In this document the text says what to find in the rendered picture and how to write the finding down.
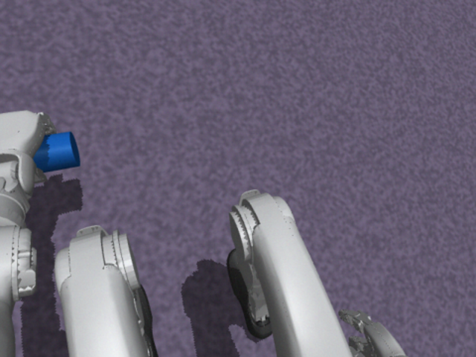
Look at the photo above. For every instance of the right robot foot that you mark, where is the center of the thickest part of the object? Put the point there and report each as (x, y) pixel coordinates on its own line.
(258, 329)

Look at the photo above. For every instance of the left robot arm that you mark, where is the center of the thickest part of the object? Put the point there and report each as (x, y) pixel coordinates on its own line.
(18, 258)

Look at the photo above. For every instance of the can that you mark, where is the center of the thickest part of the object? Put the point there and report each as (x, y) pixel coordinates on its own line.
(57, 152)

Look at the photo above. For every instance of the right robot hand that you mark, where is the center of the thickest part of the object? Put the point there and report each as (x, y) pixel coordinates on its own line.
(378, 342)

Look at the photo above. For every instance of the left robot hand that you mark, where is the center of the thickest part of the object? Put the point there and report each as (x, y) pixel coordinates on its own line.
(24, 131)

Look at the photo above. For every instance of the left robot foot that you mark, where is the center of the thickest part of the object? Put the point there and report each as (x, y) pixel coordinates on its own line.
(147, 322)

